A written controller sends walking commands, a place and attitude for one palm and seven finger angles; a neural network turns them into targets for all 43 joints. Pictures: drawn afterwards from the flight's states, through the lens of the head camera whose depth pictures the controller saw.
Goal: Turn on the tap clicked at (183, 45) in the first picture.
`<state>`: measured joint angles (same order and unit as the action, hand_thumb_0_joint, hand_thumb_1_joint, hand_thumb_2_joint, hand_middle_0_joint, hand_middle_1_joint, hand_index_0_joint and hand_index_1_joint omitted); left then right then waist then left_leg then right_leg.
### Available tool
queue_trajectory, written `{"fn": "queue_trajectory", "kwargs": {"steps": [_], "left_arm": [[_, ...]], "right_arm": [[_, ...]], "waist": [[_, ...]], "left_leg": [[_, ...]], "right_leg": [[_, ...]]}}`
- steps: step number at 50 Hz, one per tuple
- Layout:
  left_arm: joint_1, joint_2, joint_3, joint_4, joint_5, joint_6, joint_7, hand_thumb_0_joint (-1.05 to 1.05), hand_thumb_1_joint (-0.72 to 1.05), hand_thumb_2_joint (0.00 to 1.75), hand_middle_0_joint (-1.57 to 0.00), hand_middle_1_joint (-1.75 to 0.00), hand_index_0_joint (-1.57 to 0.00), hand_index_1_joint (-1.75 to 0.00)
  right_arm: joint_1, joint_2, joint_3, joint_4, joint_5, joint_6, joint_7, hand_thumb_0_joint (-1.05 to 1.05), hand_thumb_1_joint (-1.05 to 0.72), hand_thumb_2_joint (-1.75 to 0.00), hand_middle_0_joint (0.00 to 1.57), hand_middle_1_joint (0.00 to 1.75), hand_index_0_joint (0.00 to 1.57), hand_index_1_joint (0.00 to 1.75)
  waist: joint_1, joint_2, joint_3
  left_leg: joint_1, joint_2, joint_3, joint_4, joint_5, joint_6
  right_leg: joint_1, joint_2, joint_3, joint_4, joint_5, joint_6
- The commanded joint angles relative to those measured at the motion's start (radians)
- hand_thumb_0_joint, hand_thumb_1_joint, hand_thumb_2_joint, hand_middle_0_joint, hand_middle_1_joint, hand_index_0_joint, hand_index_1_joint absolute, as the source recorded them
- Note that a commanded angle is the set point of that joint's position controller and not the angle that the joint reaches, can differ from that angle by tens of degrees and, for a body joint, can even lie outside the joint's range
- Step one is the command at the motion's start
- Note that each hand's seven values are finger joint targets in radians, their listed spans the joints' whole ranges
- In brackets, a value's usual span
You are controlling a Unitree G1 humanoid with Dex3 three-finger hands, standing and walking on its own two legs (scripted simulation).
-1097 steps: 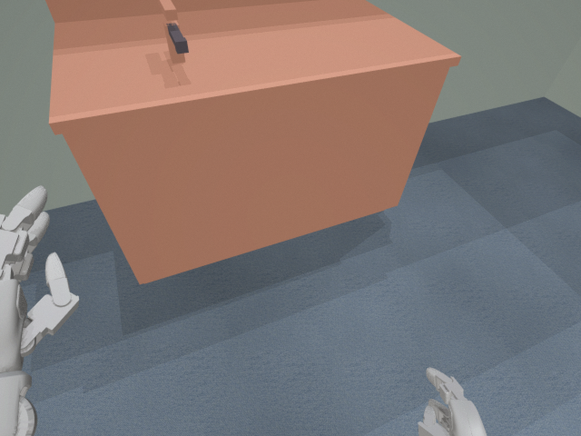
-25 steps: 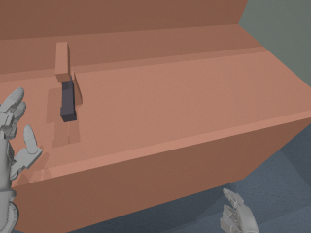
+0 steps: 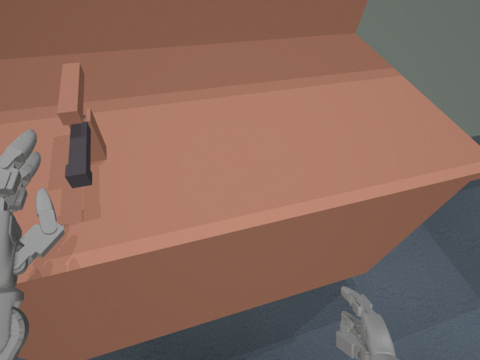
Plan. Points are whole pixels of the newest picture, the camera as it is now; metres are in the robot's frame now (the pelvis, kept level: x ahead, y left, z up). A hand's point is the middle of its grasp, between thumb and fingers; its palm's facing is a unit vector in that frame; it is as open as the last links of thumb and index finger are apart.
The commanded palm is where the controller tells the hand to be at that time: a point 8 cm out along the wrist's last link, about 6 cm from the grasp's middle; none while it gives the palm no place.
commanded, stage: shuffle to correct the standing spot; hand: left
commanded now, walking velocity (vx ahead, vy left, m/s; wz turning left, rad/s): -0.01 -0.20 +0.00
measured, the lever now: (79, 174) +0.34 +0.28 +0.11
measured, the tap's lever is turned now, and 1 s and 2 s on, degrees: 0 0 0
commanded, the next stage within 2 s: come to a stop and stand still in 0.34 s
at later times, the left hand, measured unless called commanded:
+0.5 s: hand (117, 233) +0.23 +0.18 +0.15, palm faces +0.33 -0.87 -0.37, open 7.5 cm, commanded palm +0.17 +0.22 +0.17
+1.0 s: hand (68, 233) +0.22 +0.23 +0.15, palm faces +0.39 -0.85 -0.35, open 7.5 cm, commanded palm +0.17 +0.27 +0.17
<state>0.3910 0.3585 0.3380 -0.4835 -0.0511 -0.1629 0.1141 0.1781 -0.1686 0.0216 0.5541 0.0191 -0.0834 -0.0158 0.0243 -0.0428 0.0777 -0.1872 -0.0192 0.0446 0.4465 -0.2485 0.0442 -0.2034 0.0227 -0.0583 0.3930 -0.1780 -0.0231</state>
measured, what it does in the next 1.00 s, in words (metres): stands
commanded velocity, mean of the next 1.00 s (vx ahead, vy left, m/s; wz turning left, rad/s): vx -0.01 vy -0.07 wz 0.00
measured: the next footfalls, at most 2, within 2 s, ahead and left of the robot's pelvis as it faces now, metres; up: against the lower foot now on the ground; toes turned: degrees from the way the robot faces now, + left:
none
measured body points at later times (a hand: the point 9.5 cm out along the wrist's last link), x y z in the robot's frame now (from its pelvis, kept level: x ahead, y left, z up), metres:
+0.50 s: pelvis +0.00 -0.06 -0.01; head +0.04 -0.05 +0.44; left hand +0.20 +0.22 +0.17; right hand +0.17 -0.30 -0.08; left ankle +0.00 +0.08 -0.74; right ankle +0.02 -0.10 -0.74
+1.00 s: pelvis +0.01 -0.01 +0.00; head +0.03 +0.00 +0.45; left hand +0.20 +0.28 +0.17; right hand +0.20 -0.23 -0.07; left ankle +0.00 +0.08 -0.74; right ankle +0.02 -0.10 -0.74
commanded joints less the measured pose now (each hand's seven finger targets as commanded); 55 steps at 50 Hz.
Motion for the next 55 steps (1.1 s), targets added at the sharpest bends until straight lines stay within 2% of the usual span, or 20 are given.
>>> {"fn": "queue_trajectory", "kwargs": {"steps": [1, 8, 9, 15, 17, 21, 23, 24, 27, 28, 29, 32, 35, 38, 39, 42, 43, 46, 51, 55], "left_arm": [[-0.024, 0.165, 0.119, -0.239, -0.017, -0.066, 0.002, 0.0, 0.9, 0.9, -0.2, -0.3, -0.2, -0.3], [0.019, 0.182, 0.141, -0.241, -0.034, -0.044, -0.004, 0.0, 0.9, 0.9, -0.2, -0.3, -0.2, -0.3], [0.017, 0.165, 0.124, -0.227, -0.037, -0.044, -0.006, 0.0, 0.9, 0.9, -0.2, -0.3, -0.2, -0.3], [-0.029, 0.186, 0.127, -0.261, -0.041, -0.034, 0.002, 0.0, 0.9, 0.9, -0.2, -0.3, -0.2, -0.3], [-0.025, 0.19, 0.132, -0.262, -0.041, -0.032, 0.007, 0.0, 0.9, 0.9, -0.2, -0.3, -0.2, -0.3], [0.0, 0.194, 0.14, -0.27, -0.045, -0.031, 0.015, 0.0, 0.9, 0.9, -0.2, -0.3, -0.2, -0.3], [0.042, 0.213, 0.167, -0.265, -0.045, -0.028, 0.022, 0.0, 0.9, 0.9, -0.2, -0.3, -0.2, -0.3], [0.057, 0.188, 0.149, -0.253, -0.045, -0.031, 0.026, 0.0, 0.9, 0.9, -0.2, -0.3, -0.2, -0.3], [0.081, 0.188, 0.157, -0.241, -0.038, -0.038, 0.039, 0.0, 0.9, 0.9, -0.2, -0.3, -0.2, -0.3], [0.098, 0.198, 0.164, -0.238, -0.035, -0.036, 0.044, 0.0, 0.9, 0.9, -0.2, -0.3, -0.2, -0.3], [0.104, 0.179, 0.148, -0.227, -0.032, -0.038, 0.046, 0.0, 0.9, 0.9, -0.2, -0.3, -0.2, -0.3], [0.084, 0.185, 0.148, -0.223, -0.027, -0.04, 0.049, 0.0, 0.9, 0.9, -0.2, -0.3, -0.2, -0.3], [0.062, 0.179, 0.134, -0.211, -0.02, -0.032, 0.05, 0.0, 0.9, 0.9, -0.2, -0.3, -0.2, -0.3], [0.036, 0.178, 0.122, -0.21, -0.016, -0.026, 0.048, 0.0, 0.9, 0.9, -0.2, -0.3, -0.2, -0.3], [0.028, 0.155, 0.098, -0.202, -0.014, -0.026, 0.046, 0.0, 0.9, 0.9, -0.2, -0.3, -0.2, -0.3], [-0.001, 0.168, 0.105, -0.222, -0.01, -0.027, 0.049, 0.0, 0.9, 0.9, -0.2, -0.3, -0.2, -0.3], [0.008, 0.179, 0.108, -0.234, -0.011, -0.025, 0.048, 0.0, 0.9, 0.9, -0.2, -0.3, -0.2, -0.3], [-0.012, 0.165, 0.095, -0.237, -0.006, -0.028, 0.047, 0.0, 0.9, 0.9, -0.2, -0.3, -0.2, -0.3], [-0.014, 0.157, 0.092, -0.223, -0.004, -0.029, 0.042, 0.0, 0.9, 0.9, -0.2, -0.3, -0.2, -0.3], [-0.009, 0.16, 0.094, -0.225, -0.001, -0.031, 0.037, 0.0, 0.9, 0.9, -0.2, -0.3, -0.2, -0.3]], "right_arm": [[-0.064, -0.153, -0.075, -0.165, -0.002, -0.044, -0.006, 0.0, -0.9, -0.9, 0.2, 0.3, 0.2, 0.3], [-0.072, -0.152, -0.075, -0.168, 0.006, -0.037, -0.014, 0.0, -0.9, -0.9, 0.2, 0.3, 0.2, 0.3], [-0.063, -0.155, -0.075, -0.163, -0.001, -0.035, -0.016, 0.0, -0.9, -0.9, 0.2, 0.3, 0.2, 0.3], [-0.062, -0.158, -0.083, -0.159, 0.001, -0.043, -0.026, 0.0, -0.9, -0.9, 0.2, 0.3, 0.2, 0.3], [-0.053, -0.158, -0.085, -0.155, 0.002, -0.043, -0.026, 0.0, -0.9, -0.9, 0.2, 0.3, 0.2, 0.3], [-0.046, -0.158, -0.086, -0.148, 0.002, -0.042, -0.026, 0.0, -0.9, -0.9, 0.2, 0.3, 0.2, 0.3], [-0.061, -0.155, -0.083, -0.146, 0.007, -0.041, -0.028, 0.0, -0.9, -0.9, 0.2, 0.3, 0.2, 0.3], [-0.054, -0.152, -0.076, -0.145, 0.004, -0.039, -0.026, 0.0, -0.9, -0.9, 0.2, 0.3, 0.2, 0.3], [-0.057, -0.15, -0.072, -0.144, 0.011, -0.038, -0.023, 0.0, -0.9, -0.9, 0.2, 0.3, 0.2, 0.3], [-0.074, -0.151, -0.067, -0.137, 0.012, -0.038, -0.026, 0.0, -0.9, -0.9, 0.2, 0.3, 0.2, 0.3], [-0.065, -0.151, -0.063, -0.134, 0.008, -0.036, -0.026, 0.0, -0.9, -0.9, 0.2, 0.3, 0.2, 0.3], [-0.067, -0.156, -0.065, -0.133, 0.007, -0.036, -0.028, 0.0, -0.9, -0.9, 0.2, 0.3, 0.2, 0.3], [-0.073, -0.16, -0.066, -0.131, 0.009, -0.033, -0.03, 0.0, -0.9, -0.9, 0.2, 0.3, 0.2, 0.3], [-0.086, -0.158, -0.062, -0.124, 0.011, -0.032, -0.032, 0.0, -0.9, -0.9, 0.2, 0.3, 0.2, 0.3], [-0.073, -0.161, -0.062, -0.124, 0.006, -0.031, -0.031, 0.0, -0.9, -0.9, 0.2, 0.3, 0.2, 0.3], [-0.075, -0.16, -0.063, -0.13, 0.006, -0.034, -0.03, 0.0, -0.9, -0.9, 0.2, 0.3, 0.2, 0.3], [-0.092, -0.158, -0.059, -0.128, 0.009, -0.033, -0.033, 0.0, -0.9, -0.9, 0.2, 0.3, 0.2, 0.3], [-0.08, -0.157, -0.057, -0.134, 0.002, -0.033, -0.031, 0.0, -0.9, -0.9, 0.2, 0.3, 0.2, 0.3], [-0.073, -0.155, -0.052, -0.141, 0.0, -0.03, -0.03, 0.0, -0.9, -0.9, 0.2, 0.3, 0.2, 0.3], [-0.072, -0.152, -0.051, -0.146, 0.001, -0.028, -0.031, 0.0, -0.9, -0.9, 0.2, 0.3, 0.2, 0.3]], "waist": [[-0.006, 0.139, -0.194], [-0.013, 0.085, -0.196], [-0.014, 0.079, -0.194], [-0.014, 0.074, -0.174], [-0.015, 0.043, -0.181], [-0.02, 0.043, -0.185], [-0.018, 0.053, -0.184], [-0.02, 0.058, -0.194], [-0.015, 0.047, -0.195], [-0.014, 0.069, -0.191], [-0.015, 0.05, -0.192], [-0.011, 0.029, -0.201], [-0.01, 0.042, -0.198], [-0.01, 0.038, -0.18], [-0.012, 0.024, -0.181], [-0.009, 0.047, -0.187], [-0.009, 0.083, -0.179], [-0.01, 0.093, -0.178], [-0.011, 0.114, -0.161], [-0.011, 0.122, -0.171]], "left_leg": [[-0.003, 0.162, -0.13, -0.064, 0.292, -0.056], [-0.009, 0.159, -0.112, -0.019, 0.195, -0.031], [-0.017, 0.157, -0.105, -0.014, 0.165, -0.024], [-0.03, 0.129, -0.081, 0.028, 0.005, -0.014], [-0.022, 0.11, -0.065, 0.064, -0.008, -0.015], [-0.018, 0.098, -0.053, 0.092, -0.005, -0.016], [-0.021, 0.098, -0.052, 0.092, 0.008, -0.015], [-0.035, 0.091, -0.049, 0.097, 0.017, -0.013], [-0.048, 0.072, -0.052, 0.099, 0.041, -0.017], [-0.046, 0.078, -0.055, 0.083, 0.06, -0.015], [-0.048, 0.077, -0.055, 0.073, 0.072, -0.013], [-0.027, 0.093, -0.064, 0.04, 0.121, -0.009], [-0.003, 0.104, -0.065, 0.028, 0.171, -0.005], [0.015, 0.107, -0.075, 0.012, 0.161, -0.005], [0.017, 0.107, -0.081, 0.002, 0.153, -0.004], [0.019, 0.114, -0.1, -0.026, 0.159, -0.005], [0.03, 0.119, -0.106, -0.035, 0.18, -0.004], [0.009, 0.129, -0.125, -0.062, 0.188, -0.005], [-0.029, 0.139, -0.149, -0.104, 0.178, -0.014], [-0.018, 0.143, -0.155, -0.108, 0.239, -0.026]], "right_leg": [[0.108, -0.054, 0.053, 0.007, 0.163, -0.002], [0.07, -0.072, 0.091, -0.005, 0.185, -0.012], [0.059, -0.075, 0.094, -0.012, 0.171, -0.01], [0.007, -0.105, 0.161, -0.049, 0.071, -0.016], [-0.006, -0.125, 0.186, -0.072, 0.043, -0.021], [-0.023, -0.147, 0.198, -0.085, 0.023, -0.023], [-0.011, -0.155, 0.207, -0.088, 0.038, -0.012], [0.016, -0.162, 0.206, -0.092, 0.044, -0.002], [0.06, -0.184, 0.243, -0.114, 0.104, 0.018], [0.075, -0.184, 0.237, -0.105, 0.158, 0.026], [0.091, -0.179, 0.218, -0.102, 0.178, 0.038], [0.114, -0.158, 0.188, -0.079, 0.243, 0.053], [0.121, -0.147, 0.169, -0.054, 0.305, 0.057], [0.099, -0.145, 0.17, -0.063, 0.258, 0.043], [0.095, -0.141, 0.161, -0.066, 0.212, 0.034], [0.108, -0.135, 0.161, -0.06, 0.178, 0.01], [0.099, -0.133, 0.157, -0.052, 0.189, 0.006], [0.12, -0.121, 0.137, -0.041, 0.183, -0.007], [0.14, -0.105, 0.111, -0.032, 0.163, -0.013], [0.15, -0.102, 0.088, -0.023, 0.187, -0.012]]}}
